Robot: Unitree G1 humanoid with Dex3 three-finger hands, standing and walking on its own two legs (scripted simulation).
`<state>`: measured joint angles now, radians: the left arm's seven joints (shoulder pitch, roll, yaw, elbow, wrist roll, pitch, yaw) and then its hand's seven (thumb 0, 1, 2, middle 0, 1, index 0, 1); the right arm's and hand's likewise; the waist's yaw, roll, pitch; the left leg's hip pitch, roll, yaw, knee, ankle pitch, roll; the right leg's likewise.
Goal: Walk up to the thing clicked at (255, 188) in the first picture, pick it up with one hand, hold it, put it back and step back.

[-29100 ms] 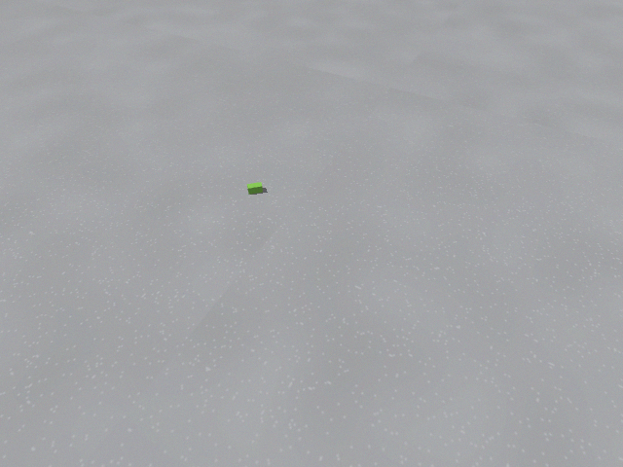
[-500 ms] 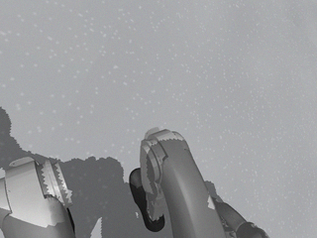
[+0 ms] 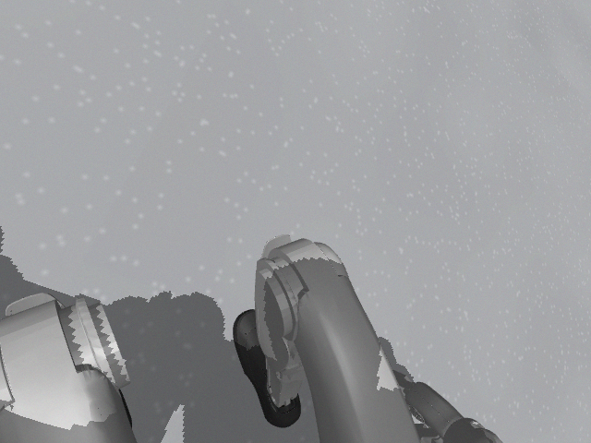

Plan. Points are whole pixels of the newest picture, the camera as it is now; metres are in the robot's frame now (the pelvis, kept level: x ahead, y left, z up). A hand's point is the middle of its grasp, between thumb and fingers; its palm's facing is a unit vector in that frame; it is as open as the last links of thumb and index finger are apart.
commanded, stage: open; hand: left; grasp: from above
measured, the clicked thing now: out of the picture +0.42 +0.38 -0.28
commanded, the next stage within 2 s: withdraw in 0.60 s
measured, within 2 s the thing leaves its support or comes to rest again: neither
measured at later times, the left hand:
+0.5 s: hand out of the picture +0.41 +0.37 -0.23, palm faces -0.44 -0.15 -0.89, open 12.4 cm
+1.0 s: hand out of the picture +0.43 +0.39 -0.18, palm faces -0.23 -0.12 -0.96, open 13.2 cm
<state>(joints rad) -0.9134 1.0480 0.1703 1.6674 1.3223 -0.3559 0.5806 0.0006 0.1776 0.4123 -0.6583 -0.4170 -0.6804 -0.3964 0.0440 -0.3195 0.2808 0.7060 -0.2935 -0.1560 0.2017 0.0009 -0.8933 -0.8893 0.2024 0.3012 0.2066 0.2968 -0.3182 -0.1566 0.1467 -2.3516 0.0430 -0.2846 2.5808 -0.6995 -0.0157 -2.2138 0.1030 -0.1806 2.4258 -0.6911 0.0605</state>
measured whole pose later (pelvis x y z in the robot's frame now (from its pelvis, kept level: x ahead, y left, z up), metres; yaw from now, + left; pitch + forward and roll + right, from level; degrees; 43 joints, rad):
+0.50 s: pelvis +0.00 +0.00 +0.00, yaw +0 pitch +26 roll -14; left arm -0.94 1.06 0.17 1.67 1.31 -0.30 0.59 0.00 -0.20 0.74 -0.33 -0.73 -0.34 -0.72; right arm 0.02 -0.32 0.28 0.69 -0.29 -0.20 0.22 0.00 -0.89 -0.89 0.20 0.30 0.21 0.30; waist -0.32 -0.16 0.15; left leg -2.36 0.04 -0.28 2.58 -0.70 -0.01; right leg -2.22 0.10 -0.18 2.42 -0.69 0.06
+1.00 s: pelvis +0.00 +0.00 +0.00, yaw +0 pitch +27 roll -13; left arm -0.87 0.97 0.24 1.47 1.30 -0.27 0.61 0.00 -0.35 0.86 -0.20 -0.89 -0.22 -0.86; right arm 0.08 -0.32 0.23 0.70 -0.27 -0.17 0.23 0.00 -0.90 -0.89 0.20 0.30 0.21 0.30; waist -0.28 -0.11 0.06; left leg -2.37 0.04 -0.28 2.56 -0.69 -0.02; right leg -2.23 0.09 -0.18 2.42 -0.69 0.05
